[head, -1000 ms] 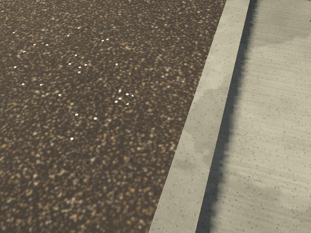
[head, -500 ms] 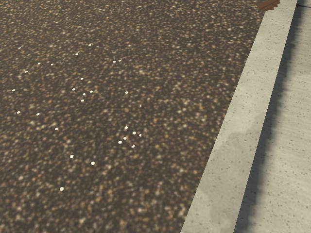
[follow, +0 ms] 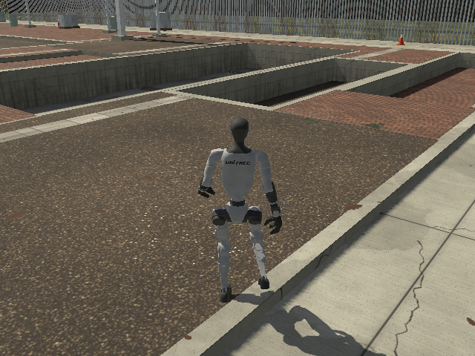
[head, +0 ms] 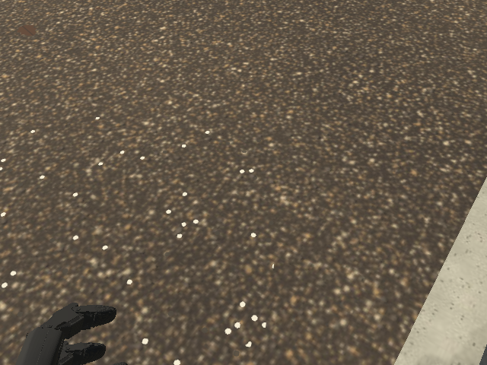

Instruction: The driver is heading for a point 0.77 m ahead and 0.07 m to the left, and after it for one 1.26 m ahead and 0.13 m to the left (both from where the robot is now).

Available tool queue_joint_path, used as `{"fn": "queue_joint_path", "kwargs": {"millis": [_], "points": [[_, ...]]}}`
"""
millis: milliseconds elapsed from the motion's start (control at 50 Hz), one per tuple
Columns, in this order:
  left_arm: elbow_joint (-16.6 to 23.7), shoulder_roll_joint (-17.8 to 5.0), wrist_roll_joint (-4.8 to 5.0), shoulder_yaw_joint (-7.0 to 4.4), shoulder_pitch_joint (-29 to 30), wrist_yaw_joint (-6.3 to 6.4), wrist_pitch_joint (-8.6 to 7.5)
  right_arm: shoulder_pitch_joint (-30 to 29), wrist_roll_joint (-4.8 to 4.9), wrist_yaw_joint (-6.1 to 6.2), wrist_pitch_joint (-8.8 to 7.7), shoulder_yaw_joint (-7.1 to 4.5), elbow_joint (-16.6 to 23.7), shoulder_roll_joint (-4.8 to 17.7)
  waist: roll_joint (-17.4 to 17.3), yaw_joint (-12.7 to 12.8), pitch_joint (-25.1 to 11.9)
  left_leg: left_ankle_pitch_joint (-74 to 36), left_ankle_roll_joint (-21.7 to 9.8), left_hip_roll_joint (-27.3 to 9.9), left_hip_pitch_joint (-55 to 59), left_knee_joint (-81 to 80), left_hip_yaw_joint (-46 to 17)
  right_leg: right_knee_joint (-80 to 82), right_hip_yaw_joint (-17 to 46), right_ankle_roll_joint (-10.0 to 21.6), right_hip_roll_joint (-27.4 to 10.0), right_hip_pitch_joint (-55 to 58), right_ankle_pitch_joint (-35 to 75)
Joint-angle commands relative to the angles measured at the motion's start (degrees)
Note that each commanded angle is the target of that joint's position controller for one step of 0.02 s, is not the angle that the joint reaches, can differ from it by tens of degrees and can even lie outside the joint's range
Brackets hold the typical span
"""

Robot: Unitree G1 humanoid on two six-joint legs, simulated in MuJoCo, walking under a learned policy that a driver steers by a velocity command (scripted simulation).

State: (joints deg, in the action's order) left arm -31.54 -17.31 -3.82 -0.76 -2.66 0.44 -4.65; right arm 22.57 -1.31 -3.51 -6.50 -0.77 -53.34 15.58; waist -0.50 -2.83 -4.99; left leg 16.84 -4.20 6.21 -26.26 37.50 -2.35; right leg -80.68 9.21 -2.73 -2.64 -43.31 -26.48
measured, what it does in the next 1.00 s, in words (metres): steps on the spot, turning left: right foot, then left foot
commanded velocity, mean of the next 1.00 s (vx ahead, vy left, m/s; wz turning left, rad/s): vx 0.04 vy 0.00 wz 0.30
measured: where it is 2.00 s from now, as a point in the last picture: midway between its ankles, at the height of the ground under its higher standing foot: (191, 361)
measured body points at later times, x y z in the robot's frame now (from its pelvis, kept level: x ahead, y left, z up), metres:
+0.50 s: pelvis +0.09 -0.03 +0.02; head +0.12 -0.02 +0.47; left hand +0.10 +0.28 -0.09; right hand +0.37 -0.19 -0.06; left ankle +0.09 +0.10 -0.71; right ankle +0.15 -0.16 -0.72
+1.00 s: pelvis +0.07 -0.03 +0.01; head +0.07 -0.03 +0.46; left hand +0.10 +0.24 -0.11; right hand +0.28 -0.22 -0.10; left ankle +0.09 +0.10 -0.72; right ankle +0.12 -0.15 -0.72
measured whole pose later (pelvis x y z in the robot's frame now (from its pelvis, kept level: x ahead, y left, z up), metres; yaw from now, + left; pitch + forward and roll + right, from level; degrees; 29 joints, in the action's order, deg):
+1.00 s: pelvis +0.07 -0.03 +0.01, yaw +18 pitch -1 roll +0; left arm -46.0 -11.0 -1.3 -1.2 -12.4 1.5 -0.2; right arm 10.1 -0.3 1.4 0.5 -2.5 -44.7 11.6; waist -1.3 0.4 0.4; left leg 11.8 -0.1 0.2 -18.8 31.5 -2.0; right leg -31.8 -1.2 -0.7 -1.0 -14.5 -16.3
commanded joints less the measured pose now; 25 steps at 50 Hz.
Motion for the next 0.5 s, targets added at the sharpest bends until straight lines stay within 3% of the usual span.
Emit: {"fn": "queue_joint_path", "kwargs": {"millis": [20,40,80,120,140,160,180,200,220,240,260,280,300,320,360,380,420,460,500], "points": [[0.1,-3.3,2.17,-0.37,-11.2,-0.35,0.41,-16.1,-1.01,0.85,-3.50,-2.40,10.8,9.2,1.2,8.9,-2.5,-34.8,-6.5,-6.1,-8.8,-15.9,-7.8,18.5,-10.7,-5.2,-0.2,20.6,1.1],[0.9,-2.7,2.26,-0.28,-9.1,-0.93,0.77,-15.5,-0.28,0.84,-3.42,-3.44,11.2,11.3,-0.3,7.7,-1.4,-31.8,-5.4,-4.2,-10.2,-16.1,-7.0,24.8,-11.8,-5.5,1.0,25.9,3.6],[1.2,-3.1,2.78,-0.95,-7.3,-1.62,0.45,-12.2,0.77,0.21,-3.18,-4.56,11.9,12.1,-2.8,5.7,0.7,-30.0,-5.6,-6.2,-3.1,-13.3,-11.1,36.8,-10.4,-4.1,3.0,27.2,16.7],[0.3,-4.7,3.12,-1.83,-9.0,-1.21,-0.96,-12.8,0.84,-0.83,-2.52,-4.99,13.5,11.6,-5.1,6.0,1.3,-26.5,-6.6,-9.0,3.2,-7.5,-16.6,51.4,-8.7,-1.4,3.8,28.8,23.7],[-0.4,-6.0,3.23,-2.49,-10.6,-0.45,-2.07,-11.8,0.53,-1.17,-2.26,-4.43,14.0,9.4,-4.5,6.1,0.1,-26.8,-5.0,-9.0,3.8,-4.2,-19.2,53.9,-8.4,1.5,2.6,32.5,29.7],[-0.7,-9.4,2.75,-3.58,-14.3,0.69,-3.27,-8.4,0.77,-1.30,-2.08,-3.16,14.6,4.4,1.0,6.1,-5.6,-22.2,-0.4,-4.8,2.1,4.8,-17.2,53.5,-2.9,9.0,-5.3,41.6,52.8],[1.0,-16.3,2.99,-5.17,-15.2,1.12,-3.49,-0.1,-0.25,-0.51,-2.44,-1.25,16.3,-1.8,17.0,2.6,-16.5,5.0,6.2,3.7,-10.7,17.0,-9.0,56.9,20.1,30.6,-24.6,57.2,74.8],[0.3,-13.7,1.36,-5.11,-15.0,0.81,-3.04,-1.6,-0.64,0.16,-1.63,-2.94,15.7,4.6,14.4,3.4,-13.6,24.4,9.4,1.5,-17.7,30.0,-6.3,59.6,28.2,33.2,-28.5,54.7,74.4],[-0.2,-11.7,2.21,-5.29,-11.0,0.95,-3.25,-3.3,-0.84,1.21,-0.27,-3.67,15.3,7.4,8.6,2.3,-8.7,22.1,10.0,-2.1,-18.9,36.3,-4.7,59.7,20.0,27.1,-25.4,48.3,61.9],[0.6,-7.1,3.19,-4.14,-7.3,1.28,-2.97,-4.2,-1.34,2.48,0.97,-4.08,14.8,8.7,7.1,1.5,-6.1,17.8,10.3,-5.2,-16.6,39.7,-3.5,61.3,12.0,21.5,-20.4,42.0,50.5],[1.5,-3.4,3.59,-2.81,-4.3,1.67,-2.63,-3.7,-2.27,3.07,1.52,-4.06,14.6,8.5,7.5,0.1,-5.4,14.5,10.3,-6.6,-13.4,38.0,-3.5,63.7,7.1,19.0,-17.8,37.5,45.7],[2.4,-2.6,3.31,-2.69,-1.8,2.62,-2.35,-6.0,-3.09,2.55,1.60,-3.35,15.3,6.9,6.6,0.0,-3.6,12.2,10.5,-7.1,-10.3,38.6,-1.3,66.1,2.7,17.9,-15.8,33.2,43.5],[0.5,-5.0,4.18,-3.33,-1.7,2.13,0.44,-13.3,5.68,3.67,5.23,-4.54,17.6,6.6,4.8,2.0,0.9,6.7,9.0,-7.6,-15.5,34.5,-1.0,61.8,-2.7,12.9,-12.7,34.8,46.6],[-0.4,-4.9,3.59,-3.47,-5.5,2.12,1.57,-15.4,5.59,4.14,6.37,-3.11,19.0,4.2,3.6,3.9,-0.4,4.6,8.5,-7.2,-15.1,30.7,-0.8,61.7,-4.4,12.8,-11.8,35.4,49.0],[-1.8,-6.6,3.11,-4.11,-6.8,2.02,3.14,-15.0,3.51,3.85,6.83,-1.84,20.2,0.8,6.5,3.3,-2.8,3.3,8.1,-7.7,-8.4,20.1,0.4,62.0,-7.0,14.4,-12.1,33.8,48.0],[-2.2,-7.4,3.43,-4.44,-6.1,1.87,3.72,-14.5,3.07,3.42,6.86,-1.69,20.3,0.7,8.8,2.9,-3.8,3.8,7.8,-7.4,-3.8,15.5,1.6,62.1,-8.0,14.9,-12.1,32.0,46.9],[-3.3,-7.7,4.27,-4.57,-6.3,1.44,3.95,-14.1,2.79,2.97,7.04,-2.29,20.3,2.8,11.7,3.2,-4.7,1.8,6.9,-7.2,1.2,8.4,2.5,61.6,-7.3,15.5,-13.4,31.5,42.9],[-4.4,-7.8,5.27,-4.57,-6.4,1.03,3.84,-13.6,2.37,2.80,7.30,-2.84,20.0,3.9,11.3,2.8,-4.8,-4.5,5.0,-6.4,6.9,-1.9,3.4,59.3,-6.9,14.3,-13.6,31.2,36.1],[-6.3,-5.3,5.44,-3.69,-9.0,0.51,3.43,-12.6,1.70,2.98,7.29,-3.42,19.5,4.9,9.5,2.5,-3.6,-12.6,1.9,-5.0,16.2,-13.9,4.0,55.6,-8.7,10.0,-10.3,27.4,26.1]]}}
